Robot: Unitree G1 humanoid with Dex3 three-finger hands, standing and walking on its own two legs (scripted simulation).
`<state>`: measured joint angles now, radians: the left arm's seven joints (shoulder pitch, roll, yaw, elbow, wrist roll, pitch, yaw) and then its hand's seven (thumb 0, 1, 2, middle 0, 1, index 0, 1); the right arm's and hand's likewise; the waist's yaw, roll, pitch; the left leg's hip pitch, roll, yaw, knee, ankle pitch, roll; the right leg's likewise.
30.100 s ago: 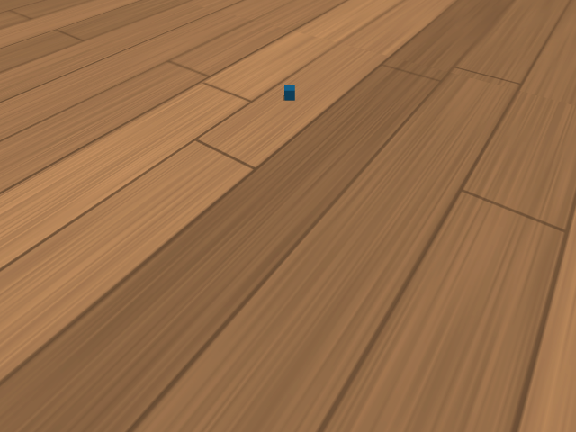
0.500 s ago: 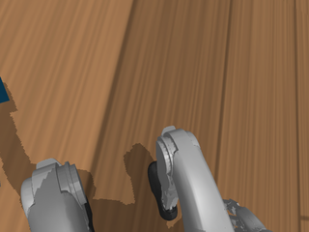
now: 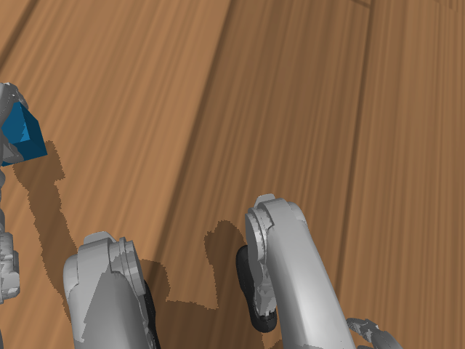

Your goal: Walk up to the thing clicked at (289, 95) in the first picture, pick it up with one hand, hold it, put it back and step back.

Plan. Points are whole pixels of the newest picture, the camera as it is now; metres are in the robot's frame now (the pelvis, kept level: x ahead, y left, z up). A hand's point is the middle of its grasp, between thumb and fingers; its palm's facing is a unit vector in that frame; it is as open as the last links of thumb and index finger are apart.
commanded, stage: lift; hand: left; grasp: from above
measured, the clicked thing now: (11, 135) +0.50 +0.32 -0.18
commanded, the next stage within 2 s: hold in 1.42 s
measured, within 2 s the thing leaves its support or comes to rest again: neither
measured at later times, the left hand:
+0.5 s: hand out of the picture +0.41 +0.32 +0.03, palm faces -0.42 -0.14 -0.90, open 9.8 cm
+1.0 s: hand out of the picture +0.34 +0.28 +0.22, palm faces -0.43 -0.17 -0.89, open 9.8 cm
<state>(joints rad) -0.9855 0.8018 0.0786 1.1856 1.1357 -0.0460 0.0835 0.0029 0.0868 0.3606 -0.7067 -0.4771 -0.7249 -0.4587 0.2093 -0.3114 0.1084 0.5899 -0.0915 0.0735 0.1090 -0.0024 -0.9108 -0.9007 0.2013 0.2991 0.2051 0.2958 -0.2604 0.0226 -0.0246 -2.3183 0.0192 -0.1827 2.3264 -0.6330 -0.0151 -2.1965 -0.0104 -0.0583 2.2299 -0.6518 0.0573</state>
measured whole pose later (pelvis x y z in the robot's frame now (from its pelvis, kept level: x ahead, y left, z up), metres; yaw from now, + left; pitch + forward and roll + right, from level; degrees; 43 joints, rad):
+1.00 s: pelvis +0.03 +0.00 +0.30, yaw +7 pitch +18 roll -3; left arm -0.39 0.45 -0.13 0.78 0.95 0.07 0.08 0.00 0.09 0.36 -0.70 -0.48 -0.72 -0.46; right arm 0.21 -0.24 -0.01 0.71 0.04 0.01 -0.06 0.00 -0.89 -0.89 0.20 0.30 0.21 0.30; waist -0.08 0.05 -0.13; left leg -1.12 0.06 -0.04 1.29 -0.49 -0.02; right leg -1.08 -0.03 -0.02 1.25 -0.49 0.04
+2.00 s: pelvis +0.09 +0.00 +0.41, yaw +7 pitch +5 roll +0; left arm -0.33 0.37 -0.21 0.80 0.97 0.09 0.06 0.00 0.08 0.36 -0.71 -0.47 -0.73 -0.46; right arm 0.23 -0.25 -0.05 0.72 0.06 0.05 -0.04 0.00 -0.89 -0.89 0.20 0.30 0.20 0.30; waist -0.01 0.04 -0.05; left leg -0.41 0.05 0.04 0.63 -0.31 -0.02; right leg -0.40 -0.04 0.02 0.61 -0.30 0.04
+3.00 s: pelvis +0.08 +0.00 +0.42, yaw +6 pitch +0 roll +0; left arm -0.26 0.38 -0.23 0.63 0.97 0.10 -0.05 0.00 0.09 0.36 -0.70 -0.48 -0.72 -0.46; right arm 0.18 -0.25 -0.02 0.68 0.07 0.07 -0.04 0.01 -0.90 -0.89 0.20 0.30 0.20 0.30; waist 0.02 0.05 -0.01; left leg -0.26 0.05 0.05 0.48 -0.22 -0.02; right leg -0.27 -0.04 0.02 0.49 -0.23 0.03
